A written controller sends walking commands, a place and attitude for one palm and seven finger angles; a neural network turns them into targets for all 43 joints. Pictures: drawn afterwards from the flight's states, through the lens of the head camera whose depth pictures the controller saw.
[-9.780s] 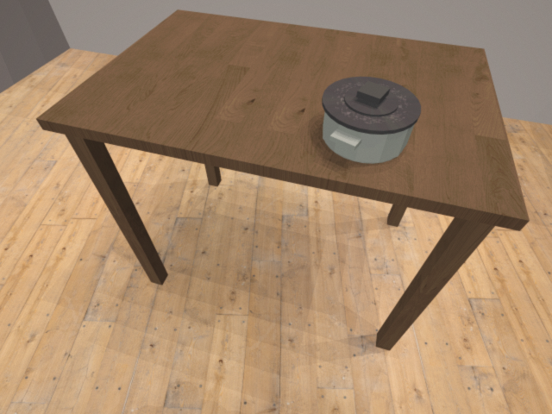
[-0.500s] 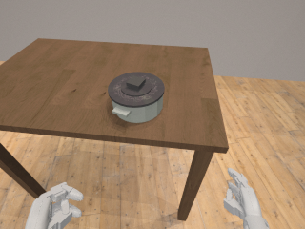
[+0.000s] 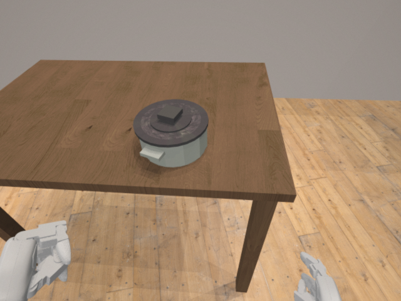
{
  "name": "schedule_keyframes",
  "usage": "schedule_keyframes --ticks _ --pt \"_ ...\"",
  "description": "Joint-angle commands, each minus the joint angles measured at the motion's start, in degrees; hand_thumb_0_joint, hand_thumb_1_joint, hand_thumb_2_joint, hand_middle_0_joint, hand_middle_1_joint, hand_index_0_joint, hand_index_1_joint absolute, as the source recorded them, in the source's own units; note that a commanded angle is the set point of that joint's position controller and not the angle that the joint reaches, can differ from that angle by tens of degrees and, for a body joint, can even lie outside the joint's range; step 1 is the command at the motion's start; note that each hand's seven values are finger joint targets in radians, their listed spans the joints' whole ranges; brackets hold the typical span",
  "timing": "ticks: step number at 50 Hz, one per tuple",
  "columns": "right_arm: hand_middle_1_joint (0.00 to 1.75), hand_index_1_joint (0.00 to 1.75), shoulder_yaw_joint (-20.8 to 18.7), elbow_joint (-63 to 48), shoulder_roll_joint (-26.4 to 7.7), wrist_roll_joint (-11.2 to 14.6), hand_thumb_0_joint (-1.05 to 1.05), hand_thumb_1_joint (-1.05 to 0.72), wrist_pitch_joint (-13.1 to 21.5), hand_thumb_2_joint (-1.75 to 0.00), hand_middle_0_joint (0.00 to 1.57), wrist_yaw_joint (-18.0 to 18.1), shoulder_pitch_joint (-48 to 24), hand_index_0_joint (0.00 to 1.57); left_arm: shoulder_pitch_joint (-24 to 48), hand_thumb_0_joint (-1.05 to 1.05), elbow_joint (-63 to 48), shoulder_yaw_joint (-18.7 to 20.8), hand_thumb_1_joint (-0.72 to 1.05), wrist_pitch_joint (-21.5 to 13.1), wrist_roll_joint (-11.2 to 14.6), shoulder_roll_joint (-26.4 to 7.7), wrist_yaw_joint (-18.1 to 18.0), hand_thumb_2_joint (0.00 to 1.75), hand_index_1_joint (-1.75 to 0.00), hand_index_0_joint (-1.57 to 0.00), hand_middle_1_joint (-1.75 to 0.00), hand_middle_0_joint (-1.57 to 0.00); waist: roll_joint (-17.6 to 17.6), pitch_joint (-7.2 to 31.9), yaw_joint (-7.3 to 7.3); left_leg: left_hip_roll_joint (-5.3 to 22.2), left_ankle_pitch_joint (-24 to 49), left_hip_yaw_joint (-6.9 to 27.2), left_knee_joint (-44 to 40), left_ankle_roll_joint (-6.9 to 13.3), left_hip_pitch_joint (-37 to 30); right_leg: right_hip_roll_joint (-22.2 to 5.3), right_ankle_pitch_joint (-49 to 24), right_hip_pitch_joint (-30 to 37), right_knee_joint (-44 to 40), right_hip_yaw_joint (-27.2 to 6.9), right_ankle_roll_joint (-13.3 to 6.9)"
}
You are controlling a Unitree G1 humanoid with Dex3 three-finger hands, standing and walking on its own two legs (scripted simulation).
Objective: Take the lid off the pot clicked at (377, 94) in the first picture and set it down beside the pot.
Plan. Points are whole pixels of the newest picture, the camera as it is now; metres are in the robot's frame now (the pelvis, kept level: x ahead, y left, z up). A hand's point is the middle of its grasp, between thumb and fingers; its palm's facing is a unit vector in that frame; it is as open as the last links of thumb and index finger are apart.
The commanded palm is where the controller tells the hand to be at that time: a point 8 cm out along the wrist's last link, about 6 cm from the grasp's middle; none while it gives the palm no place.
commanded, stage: raise the hand higher, near the body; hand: left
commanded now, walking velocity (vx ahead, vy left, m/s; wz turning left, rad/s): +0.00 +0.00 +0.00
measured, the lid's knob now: (170, 113) +0.50 +0.15 +0.13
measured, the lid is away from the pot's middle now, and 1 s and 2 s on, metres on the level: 0.00 0.00 0.00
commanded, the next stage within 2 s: reach forward and open the fingers in 0.48 s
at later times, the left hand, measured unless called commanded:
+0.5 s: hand (53, 221) +0.17 +0.24 +0.17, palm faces +0.40 -0.82 -0.42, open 3.1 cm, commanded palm +0.12 +0.27 +0.19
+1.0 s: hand (50, 205) +0.20 +0.27 +0.16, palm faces +0.08 -0.08 -0.99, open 3.3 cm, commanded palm +0.18 +0.27 +0.22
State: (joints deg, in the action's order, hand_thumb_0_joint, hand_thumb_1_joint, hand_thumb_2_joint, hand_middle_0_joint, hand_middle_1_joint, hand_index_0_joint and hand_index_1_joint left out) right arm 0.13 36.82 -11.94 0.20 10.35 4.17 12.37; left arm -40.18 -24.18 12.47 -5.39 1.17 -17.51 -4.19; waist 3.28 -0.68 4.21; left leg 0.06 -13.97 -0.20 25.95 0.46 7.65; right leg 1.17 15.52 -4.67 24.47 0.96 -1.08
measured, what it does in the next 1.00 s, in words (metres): stands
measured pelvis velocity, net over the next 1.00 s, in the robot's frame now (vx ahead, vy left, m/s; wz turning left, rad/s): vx -0.02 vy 0.01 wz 0.02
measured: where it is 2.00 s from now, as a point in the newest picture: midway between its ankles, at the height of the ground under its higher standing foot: outside the picture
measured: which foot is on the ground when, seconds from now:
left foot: down 0.00-1.00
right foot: down 0.00-1.00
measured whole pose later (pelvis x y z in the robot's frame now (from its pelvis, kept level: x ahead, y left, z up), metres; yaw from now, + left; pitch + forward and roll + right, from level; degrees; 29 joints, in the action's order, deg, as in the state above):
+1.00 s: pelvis -0.02 +0.01 +0.00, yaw +1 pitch -2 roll +0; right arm 1.9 33.1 -16.1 2.6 -4.4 1.4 4.7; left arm -14.5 -23.5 6.6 10.0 -40.4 -35.9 7.2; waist 8.1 1.4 5.4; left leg -1.4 -12.8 0.1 27.7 1.2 12.7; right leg -0.4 15.9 -10.5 28.7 1.4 -0.4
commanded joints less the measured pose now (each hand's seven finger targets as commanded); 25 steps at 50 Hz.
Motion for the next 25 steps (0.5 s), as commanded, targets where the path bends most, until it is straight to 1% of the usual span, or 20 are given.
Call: schedule_keyframes --ticks 1,2,3,5,6,7,8,9,11,12,13,14,15,16,17,20,21,22,23,25 --pt "0.3 0.3 -1.86 -10.55 -4.77 -0.05 0.0 -0.9 3.75 -0.9 0.2 0.25 -9.47 0.2 1.91 0.0 -12.23 7.44 0.9 -4.06 0.76 -8.39 -1.63 0.9 -1.5 -1.3 -1.5 -1.3 -0.47 0.43 0.16 0.54 9.04 -0.69 -2.65 1.41 -3.79 -1.15 -7.63 -6.52 -6.58 0.3 0.67" --pt "0.3 0.3 -1.82 -10.33 -4.55 -0.02 0.0 -0.9 3.69 -0.9 0.2 0.33 -9.4 0.2 2.69 0.0 -11.2 6.58 0.9 -4.13 0.81 -7.55 -1.57 0.9 -1.5 -1.3 -1.5 -1.3 -1.84 -0.83 -0.07 0.63 8.75 -0.6 -2.9 1.47 -3.28 -1.29 -7.3 -6.72 -6.54 0.47 0.66" --pt "0.3 0.3 -1.87 -10.66 -4.96 0.05 0.0 -0.9 3.58 -0.9 0.2 0.38 -9.26 0.2 3.82 0.0 -12.71 6.88 0.9 -4.31 1.01 -8.06 -1.51 0.9 -1.5 -1.3 -1.5 -1.3 -1.26 -0.49 -0.01 0.72 9.05 -0.6 -3.06 1.49 -3.82 -1.33 -7.65 -6.48 -6.71 0.2 0.67" --pt "0.3 0.3 -1.74 -10.79 -5.09 -0.14 0.0 -0.9 3.77 -0.9 0.2 0.44 -9.16 0.2 4.66 0.0 -15.07 7.54 0.9 -4.51 0.89 -8.98 -1.66 0.9 -1.5 -1.3 -1.5 -1.3 1.48 1.31 0.26 0.63 10.84 -0.7 -2.86 1.44 -4.84 -1.31 -9.79 -5.39 -6.2 0.21 0.58" --pt "0.3 0.3 -1.77 -10.54 -5.0 -0.12 0.0 -0.9 3.82 -0.9 0.2 0.11 -9.28 0.2 4.13 0.0 -14.57 8.63 0.9 -4.49 1.06 -9.4 -1.71 0.9 -1.5 -1.3 -1.5 -1.3 0.55 1.57 0.28 0.53 10.62 -0.55 -2.69 1.38 -4.61 -1.04 -9.7 -5.43 -6.1 0.37 0.59" --pt "0.3 0.3 -1.6 -10.91 -4.97 -0.12 0.0 -0.9 3.79 -0.9 0.2 0.18 -9.18 0.2 5.11 0.0 -15.53 7.98 0.9 -4.59 1.06 -9.16 -1.7 0.9 -1.5 -1.3 -1.5 -1.3 0.9 1.99 0.22 0.67 10.99 -0.49 -2.86 1.32 -4.84 -1.24 -10.02 -5.0 -5.95 0.31 0.51" --pt "0.3 0.3 -1.61 -10.53 -4.76 -0.21 0.0 -0.9 3.52 -0.9 0.2 0.29 -9.2 0.2 4.9 0.0 -13.94 8.57 0.9 -4.38 1.29 -9.17 -1.76 0.9 -1.5 -1.3 -1.5 -1.3 -0.88 1.06 0.33 0.69 11.03 -0.42 -3.0 1.36 -4.44 -1.16 -10.15 -4.98 -6.12 0.45 0.54" --pt "0.3 0.3 -1.56 -10.96 -5.09 -0.15 0.0 -0.9 3.41 -0.9 0.2 0.22 -9.12 0.2 6.65 0.0 -15.79 8.87 0.9 -4.61 1.36 -9.65 -1.72 0.9 -1.5 -1.3 -1.5 -1.3 -0.53 1.11 0.2 0.66 11.21 -0.36 -3.07 1.28 -4.65 -1.17 -10.35 -4.91 -6.24 0.22 0.51" --pt "0.3 0.3 -1.54 -10.88 -5.11 -0.2 0.0 -0.9 3.54 -0.9 0.2 -0.11 -9.4 0.2 6.42 0.0 -16.28 9.59 0.9 -4.69 1.35 -9.87 -1.7 0.9 -1.5 -1.3 -1.5 -1.3 1.66 1.78 0.27 0.63 11.76 -0.48 -2.79 1.16 -5.09 -0.99 -11.09 -4.9 -5.8 0.31 0.42" --pt "0.3 0.3 -1.38 -10.74 -4.73 -0.26 0.0 -0.9 3.39 -0.9 0.2 -0.09 -9.23 0.2 6.32 0.0 -15.32 8.65 0.9 -4.62 1.44 -8.89 -1.6 0.9 -1.5 -1.3 -1.5 -1.3 0.09 1.46 0.25 0.77 12.17 -0.42 -2.94 1.23 -4.91 -1.15 -11.51 -4.69 -5.67 0.55 0.42" --pt "0.3 0.3 -1.32 -10.9 -5.07 -0.22 0.0 -0.9 3.12 -0.9 0.2 -0.1 -9.1 0.2 7.4 0.0 -16.02 8.46 0.9 -4.58 1.51 -8.9 -1.49 0.9 -1.5 -1.3 -1.5 -1.3 -0.75 1.3 0.16 0.92 12.85 -0.14 -3.06 1.2 -5.13 -1.04 -11.97 -4.56 -5.53 0.59 0.4" --pt "0.3 0.3 -1.24 -10.89 -5.09 -0.24 0.0 -0.9 2.99 -0.9 0.2 -0.22 -9.26 0.2 8.41 0.0 -16.03 8.09 0.9 -4.59 1.49 -8.49 -1.31 0.9 -1.5 -1.3 -1.5 -1.3 -0.26 0.47 0.0 0.89 12.33 -0.18 -3.18 1.14 -4.96 -1.06 -11.41 -5.01 -5.74 0.53 0.45" --pt "0.3 0.3 -1.22 -10.89 -5.24 -0.27 0.0 -0.9 2.89 -0.9 0.2 -0.22 -9.11 0.2 9.17 0.0 -16.25 8.33 0.9 -4.55 1.53 -8.96 -1.35 0.9 -1.5 -1.3 -1.5 -1.3 0.68 0.89 0.09 0.87 12.15 -0.15 -3.31 1.15 -5.11 -1.12 -11.24 -4.81 -5.69 0.5 0.43" --pt "0.3 0.3 -1.34 -10.66 -5.11 -0.26 0.0 -0.9 2.89 -0.9 0.2 -0.44 -9.41 0.2 8.27 0.0 -15.14 9.29 0.9 -4.42 1.71 -9.1 -1.38 0.9 -1.5 -1.3 -1.5 -1.3 -0.73 0.82 0.07 0.84 11.41 -0.29 -3.07 1.2 -5.0 -0.84 -10.72 -5.25 -5.82 0.59 0.49" --pt "0.3 0.3 -1.09 -11.14 -5.25 -0.28 0.0 -0.9 2.88 -0.9 0.2 -0.48 -9.24 0.2 10.47 0.0 -17.47 8.96 0.9 -4.87 1.68 -9.33 -1.32 0.9 -1.5 -1.3 -1.5 -1.3 -0.52 1.3 0.01 0.94 11.82 -0.03 -3.38 1.1 -5.04 -1.05 -10.89 -4.58 -5.72 0.66 0.36" --pt "0.3 0.3 -1.03 -10.85 -5.22 -0.44 0.0 -0.9 2.45 -0.9 0.2 -0.23 -9.37 0.2 10.95 0.0 -16.79 10.75 0.9 -4.95 1.91 -10.52 -1.52 0.9 -1.5 -1.3 -1.5 -1.3 -1.38 1.8 0.51 0.93 12.13 0.04 -3.49 1.15 -5.14 -1.08 -11.32 -3.99 -5.82 0.49 0.35" --pt "0.3 0.3 -1.13 -11.19 -5.33 -0.3 0.0 -0.9 2.72 -0.9 0.2 -0.56 -9.75 0.2 10.9 0.0 -18.53 11.48 0.9 -5.34 2.05 -11.0 -1.52 0.9 -1.5 -1.3 -1.5 -1.3 -0.62 2.86 0.5 0.93 12.15 -0.19 -3.03 1.09 -5.55 -1.0 -11.55 -3.92 -5.61 0.25 0.37" --pt "0.3 0.3 -0.9 -11.03 -5.1 -0.44 0.0 -0.9 2.87 -0.9 0.2 -0.52 -9.6 0.2 11.7 0.0 -18.74 11.05 0.9 -5.53 1.95 -10.82 -1.57 0.9 -1.5 -1.3 -1.5 -1.3 0.09 3.56 0.52 0.89 12.69 -0.12 -3.11 1.11 -5.62 -1.3 -12.04 -3.47 -5.39 0.33 0.28" --pt "0.3 0.3 -0.91 -10.86 -5.07 -0.42 0.0 -0.9 2.85 -0.9 0.2 -0.43 -9.45 0.2 11.75 0.0 -18.88 10.73 0.9 -5.49 1.95 -10.44 -1.64 0.9 -1.5 -1.3 -1.5 -1.3 0.69 3.58 0.46 1.0 13.54 -0.27 -2.97 1.08 -6.09 -1.34 -12.94 -3.44 -5.27 0.33 0.31" --pt "0.3 0.3 -0.82 -10.58 -5.22 -0.38 0.0 -0.9 2.56 -0.9 0.2 -0.61 -9.43 0.2 13.37 0.0 -18.4 9.99 0.9 -5.41 2.07 -9.7 -1.51 0.9 -1.5 -1.3 -1.5 -1.3 0.35 1.66 0.19 1.02 12.84 -0.15 -3.26 1.01 -5.52 -1.29 -12.05 -4.21 -5.68 0.35 0.32"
